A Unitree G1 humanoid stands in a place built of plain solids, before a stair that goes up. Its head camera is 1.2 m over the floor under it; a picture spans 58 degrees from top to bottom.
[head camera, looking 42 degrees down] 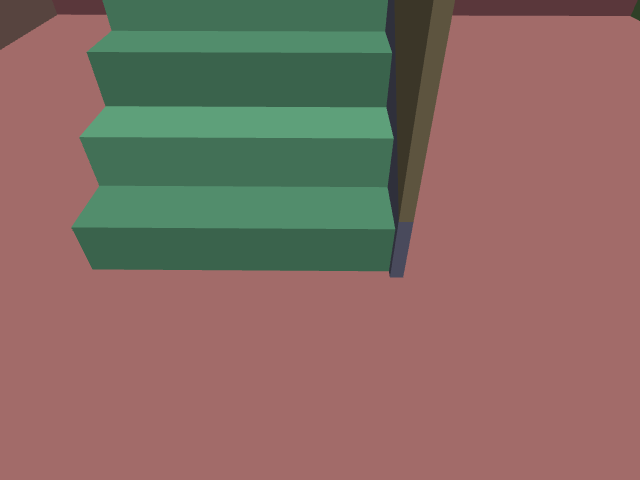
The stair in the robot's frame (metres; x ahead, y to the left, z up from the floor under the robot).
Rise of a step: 0.21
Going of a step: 0.26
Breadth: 1.15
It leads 1 degrees to the right of straight ahead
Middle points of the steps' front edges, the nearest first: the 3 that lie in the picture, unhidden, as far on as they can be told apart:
1.16 0.31 0.21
1.41 0.30 0.43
1.67 0.30 0.64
